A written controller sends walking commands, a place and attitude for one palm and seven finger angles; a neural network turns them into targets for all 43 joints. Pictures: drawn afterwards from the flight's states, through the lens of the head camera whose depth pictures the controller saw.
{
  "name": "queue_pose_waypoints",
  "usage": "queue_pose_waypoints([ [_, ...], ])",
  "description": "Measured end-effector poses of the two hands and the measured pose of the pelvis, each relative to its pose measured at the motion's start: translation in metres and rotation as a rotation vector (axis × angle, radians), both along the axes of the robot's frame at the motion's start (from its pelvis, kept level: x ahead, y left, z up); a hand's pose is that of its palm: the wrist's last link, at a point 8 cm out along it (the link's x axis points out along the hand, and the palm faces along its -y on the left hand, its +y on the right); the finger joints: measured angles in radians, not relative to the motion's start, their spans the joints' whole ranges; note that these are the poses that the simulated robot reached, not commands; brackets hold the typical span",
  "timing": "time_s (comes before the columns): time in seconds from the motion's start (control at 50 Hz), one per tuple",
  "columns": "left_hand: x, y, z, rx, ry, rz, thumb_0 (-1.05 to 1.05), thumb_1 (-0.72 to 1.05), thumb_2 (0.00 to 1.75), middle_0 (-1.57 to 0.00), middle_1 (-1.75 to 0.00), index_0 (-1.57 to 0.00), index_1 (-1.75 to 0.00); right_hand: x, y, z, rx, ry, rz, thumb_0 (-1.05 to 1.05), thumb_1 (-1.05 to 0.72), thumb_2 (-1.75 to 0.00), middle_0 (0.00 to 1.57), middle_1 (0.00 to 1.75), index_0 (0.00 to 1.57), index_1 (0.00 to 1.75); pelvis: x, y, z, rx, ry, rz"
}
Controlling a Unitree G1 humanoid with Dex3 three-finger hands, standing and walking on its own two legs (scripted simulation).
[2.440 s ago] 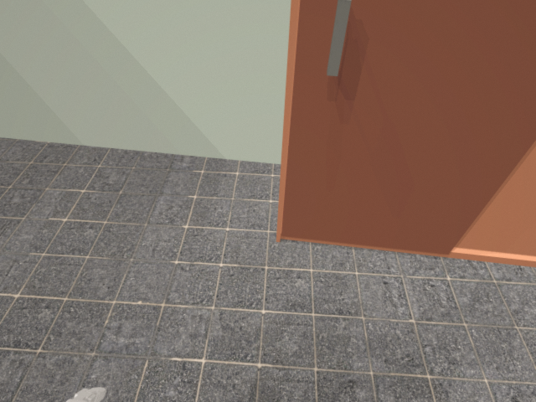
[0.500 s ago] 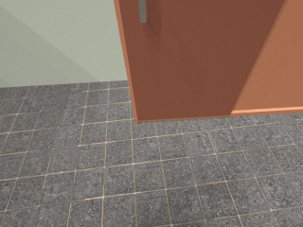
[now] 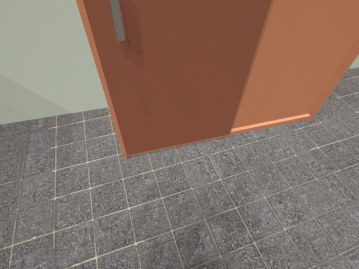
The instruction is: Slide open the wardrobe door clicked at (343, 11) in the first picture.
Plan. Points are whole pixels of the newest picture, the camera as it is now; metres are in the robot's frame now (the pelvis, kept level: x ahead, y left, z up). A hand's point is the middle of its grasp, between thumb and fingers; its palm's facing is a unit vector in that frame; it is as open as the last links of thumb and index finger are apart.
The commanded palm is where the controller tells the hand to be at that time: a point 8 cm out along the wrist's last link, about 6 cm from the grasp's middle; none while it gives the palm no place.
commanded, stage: walk to a spot facing it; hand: left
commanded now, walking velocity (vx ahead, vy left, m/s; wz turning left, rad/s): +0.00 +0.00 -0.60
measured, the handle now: (116, 11) +0.86 +0.34 +0.16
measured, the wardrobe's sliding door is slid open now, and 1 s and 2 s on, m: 0.00 0.00 0.00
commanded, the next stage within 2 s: turn to face it in 0.62 s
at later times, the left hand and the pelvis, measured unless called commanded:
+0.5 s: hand (140, 225) +0.26 +0.15 -0.18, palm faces -0.36 -0.91 -0.20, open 7.4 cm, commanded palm none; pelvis +0.09 +0.00 -0.02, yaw -20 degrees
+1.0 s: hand (153, 203) +0.33 +0.12 -0.19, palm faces -0.35 -0.92 -0.19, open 7.4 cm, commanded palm none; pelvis +0.17 -0.01 -0.02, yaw -25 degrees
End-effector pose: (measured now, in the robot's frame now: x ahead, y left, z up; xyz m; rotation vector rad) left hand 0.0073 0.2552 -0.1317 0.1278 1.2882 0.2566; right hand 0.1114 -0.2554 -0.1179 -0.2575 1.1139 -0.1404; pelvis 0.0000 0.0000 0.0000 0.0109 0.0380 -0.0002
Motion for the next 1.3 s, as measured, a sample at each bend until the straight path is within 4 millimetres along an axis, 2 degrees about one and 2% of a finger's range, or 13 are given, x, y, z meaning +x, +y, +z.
queue_pose_waypoints([
  [0.08, 0.021, 0.025, -0.014, -0.014, 0.004, -0.048, 0.00, 0.90, 0.90, -0.20, -0.30, -0.20, -0.30, -0.009, 0.016, 0.003, -0.023, -0.057, -0.055, 0.01, -0.91, -0.90, 0.20, 0.30, 0.20, 0.30, 0.008, 0.020, -0.008, -0.023, -0.007, -0.048],
  [0.16, 0.059, 0.040, -0.011, -0.021, -0.003, -0.127, 0.01, 0.90, 0.90, -0.20, -0.30, -0.20, -0.30, -0.038, 0.027, 0.009, -0.027, -0.012, -0.132, 0.00, -0.90, -0.90, 0.20, 0.30, 0.20, 0.30, 0.021, 0.028, -0.001, -0.031, -0.029, -0.110],
  [0.28, 0.125, 0.038, -0.010, -0.019, -0.025, -0.240, 0.01, 0.91, 0.90, -0.20, -0.30, -0.20, -0.30, -0.083, 0.042, 0.001, -0.011, 0.112, -0.259, 0.00, -0.90, -0.90, 0.20, 0.30, 0.20, 0.30, 0.042, 0.031, -0.001, -0.037, -0.036, -0.201],
  [0.38, 0.182, 0.006, -0.015, -0.033, -0.019, -0.350, 0.01, 0.91, 0.90, -0.20, -0.30, -0.19, -0.30, -0.120, 0.052, -0.013, 0.036, 0.232, -0.376, 0.01, -0.90, -0.90, 0.20, 0.30, 0.20, 0.30, 0.060, 0.023, -0.006, -0.033, -0.033, -0.269],
  [0.5, 0.261, -0.062, -0.023, -0.042, -0.069, -0.517, 0.01, 0.91, 0.90, -0.20, -0.30, -0.20, -0.30, -0.155, 0.051, -0.036, 0.109, 0.359, -0.530, 0.01, -0.90, -0.90, 0.20, 0.30, 0.20, 0.30, 0.086, -0.003, -0.023, -0.019, -0.021, -0.354],
  [0.56, 0.292, -0.092, -0.022, -0.036, -0.145, -0.566, 0.00, 0.91, 0.90, -0.20, -0.30, -0.20, -0.30, -0.158, 0.039, -0.046, 0.134, 0.396, -0.576, 0.01, -0.90, -0.90, 0.20, 0.30, 0.20, 0.30, 0.094, -0.017, -0.029, -0.019, -0.027, -0.376],
  [0.6, 0.303, -0.103, -0.016, -0.030, -0.170, -0.571, 0.00, 0.90, 0.90, -0.20, -0.30, -0.20, -0.30, -0.146, 0.028, -0.044, 0.125, 0.375, -0.589, 0.01, -0.90, -0.90, 0.20, 0.30, 0.20, 0.30, 0.099, -0.023, -0.025, -0.018, -0.039, -0.392],
  [0.78, 0.319, -0.113, 0.001, -0.003, -0.122, -0.630, 0.00, 0.90, 0.90, -0.20, -0.30, -0.20, -0.30, -0.038, -0.027, -0.024, 0.060, 0.057, -0.582, 0.01, -0.91, -0.90, 0.20, 0.30, 0.20, 0.30, 0.124, -0.029, -0.008, -0.005, -0.030, -0.487],
  [0.86, 0.326, -0.107, -0.001, -0.014, -0.124, -0.620, 0.00, 0.90, 0.90, -0.20, -0.30, -0.20, -0.30, -0.007, -0.027, -0.018, 0.049, 0.000, -0.564, 0.00, -0.91, -0.90, 0.20, 0.30, 0.19, 0.30, 0.141, -0.025, -0.008, -0.022, -0.030, -0.487],
  [0.94, 0.332, -0.095, -0.014, -0.048, -0.138, -0.568, 0.00, 0.90, 0.90, -0.20, -0.30, -0.20, -0.30, 0.013, -0.013, -0.019, 0.044, 0.010, -0.527, 0.00, -0.91, -0.90, 0.20, 0.30, 0.19, 0.30, 0.162, -0.018, -0.014, -0.055, -0.037, -0.453],
  [1.08, 0.316, -0.066, -0.024, -0.056, -0.053, -0.478, 0.00, 0.90, 0.90, -0.20, -0.30, -0.20, -0.30, 0.021, 0.016, -0.014, 0.052, 0.080, -0.487, 0.00, -0.93, -0.90, 0.20, 0.30, 0.20, 0.30, 0.177, -0.008, -0.009, -0.045, -0.047, -0.417],
  [1.2, 0.297, -0.045, -0.013, -0.019, 0.002, -0.427, 0.00, 0.90, 0.90, -0.20, -0.30, -0.20, -0.30, 0.006, 0.017, -0.013, 0.062, 0.156, -0.457, 0.00, -0.93, -0.90, 0.20, 0.30, 0.20, 0.30, 0.169, -0.004, -0.002, -0.046, -0.024, -0.365],
  [1.3, 0.289, -0.044, -0.006, 0.018, -0.018, -0.389, 0.01, 0.90, 0.90, -0.20, -0.30, -0.20, -0.30, -0.012, 0.005, -0.019, 0.074, 0.200, -0.439, 0.00, -0.91, -0.90, 0.20, 0.30, 0.20, 0.30, 0.155, -0.012, -0.003, -0.038, -0.018, -0.309],
])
